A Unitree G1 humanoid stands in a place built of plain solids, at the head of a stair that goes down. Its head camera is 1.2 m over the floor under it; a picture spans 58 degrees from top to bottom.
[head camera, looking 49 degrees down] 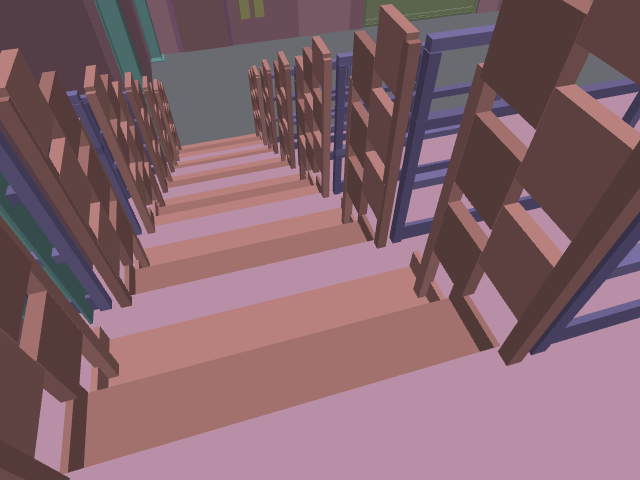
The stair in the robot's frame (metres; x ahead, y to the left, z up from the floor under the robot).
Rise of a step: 0.17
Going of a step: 0.29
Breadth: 1.32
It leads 16 degrees to the left of straight ahead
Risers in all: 3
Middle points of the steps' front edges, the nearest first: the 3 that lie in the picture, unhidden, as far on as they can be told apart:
0.44 0.05 0.00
0.72 0.13 -0.17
1.00 0.21 -0.33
